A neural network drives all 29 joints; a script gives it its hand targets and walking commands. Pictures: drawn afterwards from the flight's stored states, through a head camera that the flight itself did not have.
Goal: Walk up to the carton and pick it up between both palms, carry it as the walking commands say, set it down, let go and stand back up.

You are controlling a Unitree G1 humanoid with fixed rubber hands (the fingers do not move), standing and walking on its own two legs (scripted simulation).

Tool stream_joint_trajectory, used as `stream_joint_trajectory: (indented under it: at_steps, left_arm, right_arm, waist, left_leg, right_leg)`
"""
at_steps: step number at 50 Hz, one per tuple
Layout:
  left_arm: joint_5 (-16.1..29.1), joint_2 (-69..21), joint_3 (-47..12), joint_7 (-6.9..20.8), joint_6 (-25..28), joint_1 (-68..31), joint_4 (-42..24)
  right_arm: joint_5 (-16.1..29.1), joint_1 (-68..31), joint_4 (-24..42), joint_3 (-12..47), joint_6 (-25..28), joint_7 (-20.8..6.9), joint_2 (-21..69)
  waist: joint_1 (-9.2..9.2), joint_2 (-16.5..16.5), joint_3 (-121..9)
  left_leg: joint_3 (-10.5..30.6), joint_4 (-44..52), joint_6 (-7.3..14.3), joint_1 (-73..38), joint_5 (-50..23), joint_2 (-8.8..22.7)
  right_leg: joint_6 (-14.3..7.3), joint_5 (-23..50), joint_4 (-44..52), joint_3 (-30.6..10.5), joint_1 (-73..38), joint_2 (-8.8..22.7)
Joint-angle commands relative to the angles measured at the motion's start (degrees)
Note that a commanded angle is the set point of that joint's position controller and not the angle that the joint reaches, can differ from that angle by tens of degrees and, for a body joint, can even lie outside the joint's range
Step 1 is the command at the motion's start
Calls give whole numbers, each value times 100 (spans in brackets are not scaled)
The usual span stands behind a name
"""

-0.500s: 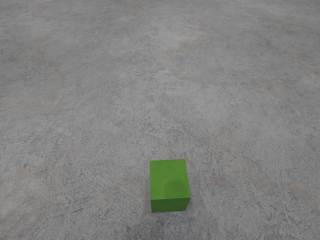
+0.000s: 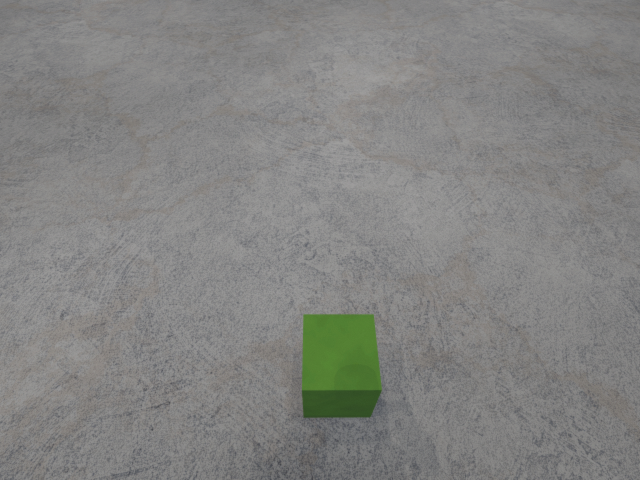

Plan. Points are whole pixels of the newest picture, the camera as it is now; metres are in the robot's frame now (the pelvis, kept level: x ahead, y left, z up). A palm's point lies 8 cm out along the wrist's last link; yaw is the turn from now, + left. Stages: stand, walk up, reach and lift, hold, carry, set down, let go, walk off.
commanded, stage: walk up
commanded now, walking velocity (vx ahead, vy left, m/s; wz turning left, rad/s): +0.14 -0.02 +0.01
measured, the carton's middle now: (337, 367) +0.49 -0.04 -0.65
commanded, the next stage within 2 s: none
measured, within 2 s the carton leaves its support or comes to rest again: neither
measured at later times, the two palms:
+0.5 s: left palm out of the picture +0.05 +0.24 -0.15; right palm out of the picture +0.09 -0.24 -0.13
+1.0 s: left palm out of the picture +0.03 +0.23 -0.14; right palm out of the picture +0.09 -0.25 -0.13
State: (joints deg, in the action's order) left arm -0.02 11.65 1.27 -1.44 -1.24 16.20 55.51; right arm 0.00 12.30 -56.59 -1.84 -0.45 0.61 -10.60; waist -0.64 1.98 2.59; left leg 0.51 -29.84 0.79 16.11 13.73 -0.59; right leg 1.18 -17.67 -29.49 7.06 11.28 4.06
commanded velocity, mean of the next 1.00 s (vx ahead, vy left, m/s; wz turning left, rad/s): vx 0.06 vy -0.01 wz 0.00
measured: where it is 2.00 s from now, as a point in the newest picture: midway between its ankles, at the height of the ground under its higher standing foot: outside the picture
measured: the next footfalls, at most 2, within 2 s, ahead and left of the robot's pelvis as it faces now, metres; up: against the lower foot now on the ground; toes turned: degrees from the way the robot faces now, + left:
right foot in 0.54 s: +0.05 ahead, -0.14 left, +0.00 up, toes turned -4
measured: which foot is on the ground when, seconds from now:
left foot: down 0.00-1.00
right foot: down 0.00-0.28, up 0.30-0.52, down 0.54-1.00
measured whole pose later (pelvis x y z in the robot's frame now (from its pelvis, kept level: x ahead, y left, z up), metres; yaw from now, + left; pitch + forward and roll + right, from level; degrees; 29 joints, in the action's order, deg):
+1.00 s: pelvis +0.03 -0.01 +0.00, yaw +1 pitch -1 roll +0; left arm 0.0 11.6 0.5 -2.0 -0.3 18.2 56.9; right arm 0.0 13.0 -57.5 -1.5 -0.3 1.3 -10.5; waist -0.6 1.3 2.1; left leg -0.1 -30.5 -0.1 13.5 16.4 -0.5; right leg 1.0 -18.8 -31.4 5.3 11.7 4.0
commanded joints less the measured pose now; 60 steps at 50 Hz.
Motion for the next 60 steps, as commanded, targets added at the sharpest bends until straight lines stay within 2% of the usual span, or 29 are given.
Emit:
stream_joint_trajectory:
  at_steps: [1, 3, 4, 5, 7, 10, 11, 12, 13, 15, 17, 19, 20, 21, 22, 24, 25, 27, 30, 34, 35, 36, 39, 43, 47, 51, 57, 58, 60]
  left_arm:
    - [-157, 447, 132, 56, 165, 773, 129]
    - [-178, 473, 65, 154, 109, 783, 78]
    - [-205, 438, 93, 101, 202, 1013, 158]
    - [-197, 843, 239, 69, 221, 1032, 222]
    - [-247, 831, 296, -4, 340, 1310, 263]
    - [-175, 766, 250, -4, 367, 1126, 360]
    - [-155, 539, 80, -52, 334, 656, 252]
    - [-46, 729, 168, -53, 313, 537, 135]
    - [-32, 669, 177, -72, 364, 472, -82]
    - [-35, 298, 197, -36, 235, 814, -53]
    - [-54, 326, 158, -17, 194, 170, -39]
    - [-132, 391, 227, 55, 117, 288, -76]
    - [-139, 353, 208, 94, 71, 237, -82]
    - [-53, 181, 139, 24, 99, 35, -147]
    - [32, 48, 76, -36, 107, 305, -31]
    - [-32, 231, 121, 28, 165, 487, 127]
    - [22, 432, 222, 8, 111, 392, -6]
    - [19, 421, 84, -52, 256, 681, 59]
    - [-66, 755, 74, -109, 254, 1014, 346]
    - [-125, 720, 99, -113, 209, 530, 155]
    - [-106, 615, 78, -115, 185, 664, 172]
    - [-116, 741, 79, -122, 221, 449, 163]
    - [4, 552, 86, -114, 138, 568, 170]
    - [-91, 573, 31, -102, 153, 643, 148]
    - [-78, 592, 54, -91, 94, 577, 185]
    - [-105, 673, 88, -51, 127, 409, 134]
    - [-87, 559, 5, -45, 112, 538, 197]
    - [-119, 685, 90, -37, 141, 565, 279]
    - [-112, 536, 5, -32, 120, 401, 179]
  right_arm:
    - [-147, 223, 73, -63, 81, 20, -541]
    - [-188, 33, 208, -106, 57, -39, -729]
    - [-202, -139, 244, -147, 81, -64, -529]
    - [-175, -158, 342, -138, 137, -53, -532]
    - [-228, -315, 345, -159, 168, -75, -483]
    - [-199, -65, 274, -54, 303, -76, -235]
    - [-68, -41, 171, 41, 299, -13, -216]
    - [7, 247, 194, -93, 370, 28, -650]
    - [2, 694, 116, -126, 394, 64, -850]
    - [-78, 1324, -104, -310, 382, 130, -1159]
    - [-128, 939, -106, -213, 318, 133, -783]
    - [-190, 1193, -130, -269, 273, 117, -951]
    - [-166, 1160, -19, -258, 309, 164, -1029]
    - [-80, 772, -46, -130, 263, 202, -769]
    - [-63, 519, 50, -170, 238, 219, -784]
    - [-150, 973, -51, -223, 222, 161, -963]
    - [-164, 940, -39, -227, 201, 205, -1083]
    - [33, 313, -124, -107, 88, 236, -683]
    - [15, 448, 155, 13, 87, 173, -136]
    - [-19, -11, 277, -26, 35, 84, -291]
    - [0, 191, 191, -57, 40, 88, -408]
    - [20, 269, 146, -86, 62, 90, -557]
    - [4, 526, -33, -100, 96, 130, -794]
    - [-102, 215, -17, -7, 36, 116, -580]
    - [-81, 354, -84, -8, 39, 161, -660]
    - [-100, 251, 64, -62, 92, 81, -713]
    - [-110, 397, -200, -38, 82, 110, -530]
    - [-177, 337, -168, -61, 76, 93, -548]
    - [-97, 351, -83, -95, 115, 86, -648]
  waist:
    - [-44, -310, -335]
    - [-24, -313, 228]
    - [-272, -85, 155]
    - [-111, 618, 284]
    - [-467, 683, 277]
    - [-167, 240, 1]
    - [88, 621, 155]
    - [233, 698, -496]
    - [233, 117, -1287]
    - [304, -1204, -1624]
    - [179, -1039, -876]
    - [338, -1030, -213]
    - [396, -710, -297]
    - [113, -980, 140]
    - [-21, -1029, -132]
    - [246, -656, -577]
    - [192, -945, -266]
    - [-99, -1104, -575]
    - [-81, 979, -693]
    - [-60, 1096, -457]
    - [-17, 461, -497]
    - [69, 878, -552]
    - [26, 126, -540]
    - [-65, -284, -236]
    - [78, -503, -49]
    - [77, 189, 32]
    - [35, -406, 27]
    - [33, 148, 51]
    - [114, -95, -56]
  left_leg:
    - [690, 1350, 111, 493, 2171, 602]
    - [380, 724, -9, 1133, 2565, 395]
    - [45, 166, -74, 1185, 1362, 118]
    - [-398, -372, -160, 1266, 1159, 131]
    - [-354, -1362, -195, 1837, 1148, 290]
    - [-312, -325, -2, 935, 763, 372]
    - [-185, 577, -92, 228, -170, 167]
    - [148, 704, -43, -842, -2369, 505]
    - [516, 257, 149, -1447, -4667, 851]
    - [1042, 121, 598, -2603, -6546, 1759]
    - [1251, 533, 867, -2086, -5100, 1537]
    - [2169, 1334, 1099, -1637, -1014, 1951]
    - [2150, 1419, 1108, -1473, -1026, 2095]
    - [1358, 929, 978, -1121, -4493, 1761]
    - [1012, 562, 939, -1342, -5624, 1622]
    - [1316, 859, 911, -1304, -2022, 1811]
    - [1356, 699, 848, -1483, -3326, 1937]
    - [424, 1, 345, -708, -3956, 883]
    - [-146, -396, -107, 143, 521, 51]
    - [-231, -124, -84, 525, 569, 33]
    - [-330, 276, -167, -178, 133, 76]
    - [-244, 345, -144, -609, -771, 213]
    - [318, 270, 87, -1131, -2925, 783]
    - [388, 660, 105, -584, -1180, 594]
    - [543, 890, 129, -193, -891, 731]
    - [421, 955, 84, -529, -748, 565]
    - [494, 1107, 95, -228, -118, 626]
    - [430, 935, 71, -280, -277, 544]
    - [377, 1000, 54, -280, -365, 520]
  right_leg:
    - [-253, -913, 694, -324, -584, 105]
    - [-316, -1957, 1141, -727, -318, 276]
    - [-389, -1599, 1505, -1333, -571, 815]
    - [-546, -2254, 1806, -1435, -340, 980]
    - [-911, -1841, 2258, -2223, -964, 1694]
    - [-948, 639, 1452, -1352, -890, 1593]
    - [-579, 3889, 663, -740, -501, 1000]
    - [-276, 4069, 170, -359, -429, 571]
    - [-131, 3419, -217, -146, -386, 361]
    - [13, -202, -785, -10, 579, -64]
    - [-72, -941, -964, -256, 992, -155]
    - [-97, -1535, -1998, -288, 1892, -148]
    - [-118, -1079, -2118, -417, 1853, -5]
    - [-33, -1063, -1451, -514, 1495, -4]
    - [3, -1003, -1030, -502, 1179, -120]
    - [-56, -836, -747, -18, 888, -290]
    - [-5, -497, -568, -119, 1017, -165]
    - [-122, 2048, 760, -534, -378, 175]
    - [-680, 6174, 149, -1110, -1331, 1264]
    - [-720, 6078, 34, -993, -1394, 1116]
    - [-686, 5858, 202, -1107, -1038, 1126]
    - [-465, 4982, 225, -807, -619, 831]
    - [-201, 2490, 433, -550, 30, 405]
    - [-240, 1210, 682, -711, -53, 327]
    - [-259, 997, 693, -745, -115, 335]
    - [-269, 804, 940, -804, 122, 340]
    - [-347, 643, 953, -969, 143, 437]
    - [-282, 348, 973, -841, 75, 374]
    - [-298, 593, 982, -823, 67, 349]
